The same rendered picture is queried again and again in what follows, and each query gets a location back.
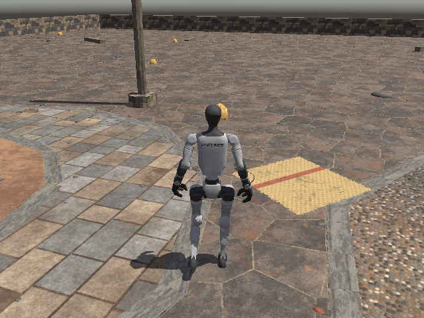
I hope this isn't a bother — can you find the robot right forearm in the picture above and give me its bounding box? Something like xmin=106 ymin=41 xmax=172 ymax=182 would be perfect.
xmin=238 ymin=161 xmax=251 ymax=189

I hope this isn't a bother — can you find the robot left upper arm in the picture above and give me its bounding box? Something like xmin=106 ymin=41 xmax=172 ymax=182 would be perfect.
xmin=180 ymin=133 xmax=199 ymax=170

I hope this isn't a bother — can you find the robot left foot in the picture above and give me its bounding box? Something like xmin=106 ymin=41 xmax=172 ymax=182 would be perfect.
xmin=189 ymin=257 xmax=199 ymax=268

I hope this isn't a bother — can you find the robot right shin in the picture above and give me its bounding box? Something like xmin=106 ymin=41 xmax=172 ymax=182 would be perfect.
xmin=220 ymin=217 xmax=230 ymax=260

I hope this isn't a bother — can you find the robot right hand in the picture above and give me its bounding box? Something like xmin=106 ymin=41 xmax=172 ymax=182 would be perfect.
xmin=237 ymin=187 xmax=253 ymax=203

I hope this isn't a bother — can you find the robot left hand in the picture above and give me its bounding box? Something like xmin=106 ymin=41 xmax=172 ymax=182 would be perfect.
xmin=172 ymin=184 xmax=187 ymax=197

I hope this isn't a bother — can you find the robot left forearm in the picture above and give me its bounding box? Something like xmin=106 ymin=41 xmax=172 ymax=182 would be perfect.
xmin=174 ymin=159 xmax=187 ymax=186

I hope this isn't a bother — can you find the robot right upper arm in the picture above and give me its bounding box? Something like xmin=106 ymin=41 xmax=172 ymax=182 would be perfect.
xmin=227 ymin=134 xmax=244 ymax=171

